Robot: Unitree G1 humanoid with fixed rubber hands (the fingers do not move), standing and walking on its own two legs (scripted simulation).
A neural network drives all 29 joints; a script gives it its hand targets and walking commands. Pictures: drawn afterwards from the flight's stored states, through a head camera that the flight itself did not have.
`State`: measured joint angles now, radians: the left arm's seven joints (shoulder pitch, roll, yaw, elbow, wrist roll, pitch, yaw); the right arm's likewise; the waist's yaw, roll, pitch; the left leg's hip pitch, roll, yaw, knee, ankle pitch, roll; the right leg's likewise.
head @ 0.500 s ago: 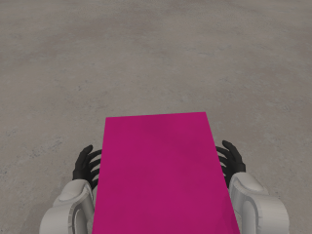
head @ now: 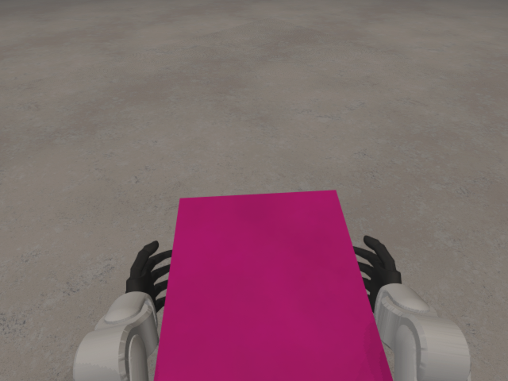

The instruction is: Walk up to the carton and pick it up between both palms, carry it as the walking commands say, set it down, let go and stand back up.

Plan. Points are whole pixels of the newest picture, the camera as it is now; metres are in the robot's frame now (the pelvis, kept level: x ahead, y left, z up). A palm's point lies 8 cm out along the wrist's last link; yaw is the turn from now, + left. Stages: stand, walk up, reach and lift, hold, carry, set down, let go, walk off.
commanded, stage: carry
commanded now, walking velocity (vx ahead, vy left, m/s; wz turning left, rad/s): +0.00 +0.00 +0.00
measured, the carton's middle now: (263, 310) +0.24 +0.00 +0.02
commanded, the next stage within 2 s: none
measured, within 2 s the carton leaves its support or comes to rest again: neither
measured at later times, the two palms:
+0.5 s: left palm (116, 293) +0.23 +0.19 +0.11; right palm (358, 291) +0.22 -0.13 +0.10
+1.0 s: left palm (130, 278) +0.26 +0.18 +0.10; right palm (358, 273) +0.25 -0.14 +0.10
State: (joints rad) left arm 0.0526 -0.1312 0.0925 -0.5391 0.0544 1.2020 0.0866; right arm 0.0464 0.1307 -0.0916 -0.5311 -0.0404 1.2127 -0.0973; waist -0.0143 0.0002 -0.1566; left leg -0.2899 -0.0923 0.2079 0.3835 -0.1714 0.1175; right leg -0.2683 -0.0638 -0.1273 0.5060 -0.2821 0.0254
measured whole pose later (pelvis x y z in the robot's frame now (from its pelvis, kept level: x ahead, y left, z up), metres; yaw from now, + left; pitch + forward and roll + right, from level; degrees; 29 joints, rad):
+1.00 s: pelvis +0.02 +0.03 +0.00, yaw -1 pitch +3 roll +0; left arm 0.02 -0.13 0.10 -0.54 0.05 1.19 0.09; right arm 0.02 0.13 -0.10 -0.53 -0.04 1.19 -0.10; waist 0.00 0.00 -0.11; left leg -0.27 -0.05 0.07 0.44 -0.23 0.06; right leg -0.27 -0.03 -0.13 0.46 -0.25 -0.02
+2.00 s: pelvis +0.02 -0.01 +0.00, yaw -1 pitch +4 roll +0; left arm -0.03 -0.13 0.12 -0.30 0.09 0.98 0.06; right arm -0.04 0.13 -0.12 -0.29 -0.08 0.98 -0.07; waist 0.00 0.00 -0.09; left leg -0.30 0.00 0.05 0.50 -0.26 0.02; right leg -0.29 0.02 -0.14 0.48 -0.26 -0.07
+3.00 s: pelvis -0.04 +0.01 -0.01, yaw +1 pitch -9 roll +0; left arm -0.29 -0.09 0.16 0.31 0.15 0.71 0.07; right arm -0.28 0.04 -0.19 0.30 -0.13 0.71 -0.04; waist -0.05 0.01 0.09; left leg -0.17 -0.04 0.04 0.55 -0.23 0.05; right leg -0.15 0.04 -0.05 0.54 -0.24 -0.05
